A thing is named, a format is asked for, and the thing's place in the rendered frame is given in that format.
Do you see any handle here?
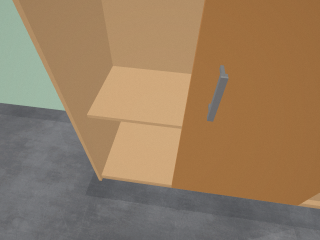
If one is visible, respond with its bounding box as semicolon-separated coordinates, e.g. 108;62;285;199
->
207;65;229;122

